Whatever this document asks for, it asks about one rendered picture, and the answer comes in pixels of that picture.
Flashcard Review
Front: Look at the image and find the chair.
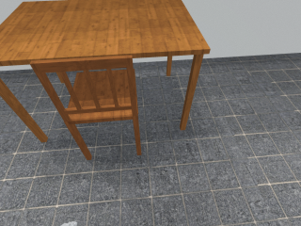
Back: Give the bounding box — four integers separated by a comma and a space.
30, 55, 142, 160

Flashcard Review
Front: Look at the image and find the table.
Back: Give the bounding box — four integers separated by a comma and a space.
0, 0, 211, 143

